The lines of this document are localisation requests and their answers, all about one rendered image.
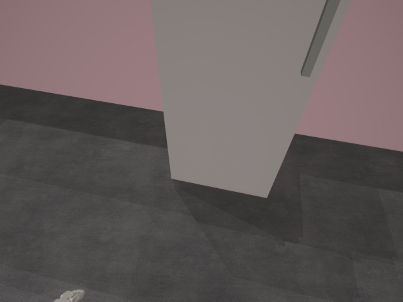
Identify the fridge door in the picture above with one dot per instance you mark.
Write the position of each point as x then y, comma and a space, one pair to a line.
231, 85

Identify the handle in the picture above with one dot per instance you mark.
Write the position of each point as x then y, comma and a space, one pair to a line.
323, 26

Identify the robot left hand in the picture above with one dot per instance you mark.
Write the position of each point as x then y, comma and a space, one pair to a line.
71, 296

